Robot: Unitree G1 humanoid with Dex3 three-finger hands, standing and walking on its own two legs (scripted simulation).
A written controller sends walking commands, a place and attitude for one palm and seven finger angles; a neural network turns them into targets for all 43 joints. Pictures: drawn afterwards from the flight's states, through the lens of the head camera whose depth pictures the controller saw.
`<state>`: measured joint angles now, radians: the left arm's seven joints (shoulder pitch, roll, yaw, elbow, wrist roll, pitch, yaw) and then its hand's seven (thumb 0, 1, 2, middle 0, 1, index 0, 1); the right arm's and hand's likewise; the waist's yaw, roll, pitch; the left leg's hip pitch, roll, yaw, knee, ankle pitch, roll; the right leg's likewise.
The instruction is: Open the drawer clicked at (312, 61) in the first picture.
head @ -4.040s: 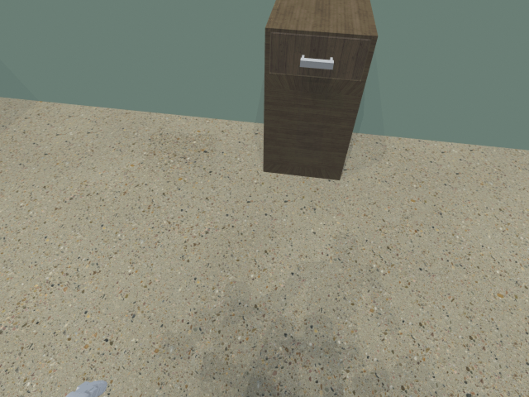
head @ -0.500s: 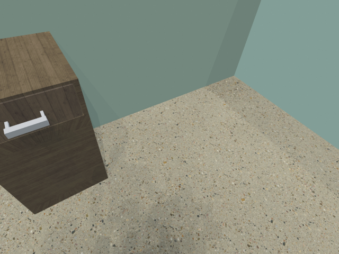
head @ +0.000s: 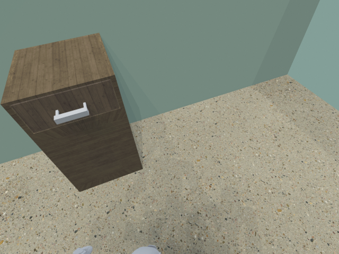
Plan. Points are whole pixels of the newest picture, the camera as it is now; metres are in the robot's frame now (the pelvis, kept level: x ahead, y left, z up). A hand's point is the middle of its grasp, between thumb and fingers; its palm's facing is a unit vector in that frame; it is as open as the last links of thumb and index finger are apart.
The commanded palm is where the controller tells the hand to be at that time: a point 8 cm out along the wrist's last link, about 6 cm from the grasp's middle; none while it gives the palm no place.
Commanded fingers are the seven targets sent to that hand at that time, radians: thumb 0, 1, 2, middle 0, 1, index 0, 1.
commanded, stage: turn to face it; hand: left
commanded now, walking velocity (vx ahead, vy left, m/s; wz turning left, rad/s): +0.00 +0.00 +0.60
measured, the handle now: (71, 111) +0.66 +0.44 -0.10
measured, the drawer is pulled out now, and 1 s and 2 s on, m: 0.00 0.00 0.00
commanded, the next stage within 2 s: take the last steps up to it in 0.52 s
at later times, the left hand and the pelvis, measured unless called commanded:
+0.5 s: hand out of the picture -0.08 +0.25 -0.18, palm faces +0.33 -0.90 -0.27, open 7.4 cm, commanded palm none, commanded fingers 0.00 0.90 0.90 -0.20 -0.30 -0.20 -0.30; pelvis -0.03 +0.03 +0.00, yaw +16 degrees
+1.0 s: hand out of the picture -0.08 +0.14 -0.16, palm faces +0.44 -0.88 -0.17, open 7.4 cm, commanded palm none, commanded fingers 0.00 0.90 0.90 -0.20 -0.30 -0.20 -0.30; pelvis +0.01 +0.01 +0.01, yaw +22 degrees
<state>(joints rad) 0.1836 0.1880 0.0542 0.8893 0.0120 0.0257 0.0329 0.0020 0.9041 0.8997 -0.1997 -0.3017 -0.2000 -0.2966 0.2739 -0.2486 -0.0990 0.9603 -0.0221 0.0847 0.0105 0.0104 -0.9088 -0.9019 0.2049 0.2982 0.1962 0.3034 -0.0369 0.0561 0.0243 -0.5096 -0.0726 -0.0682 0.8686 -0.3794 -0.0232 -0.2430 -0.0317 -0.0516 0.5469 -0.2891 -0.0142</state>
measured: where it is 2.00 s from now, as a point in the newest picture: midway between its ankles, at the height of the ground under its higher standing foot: (161, 249)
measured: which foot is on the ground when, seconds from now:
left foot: up 0.00-0.34, down 0.36-0.74, up 0.76-1.00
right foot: down 0.00-0.36, up 0.38-0.72, down 0.74-1.00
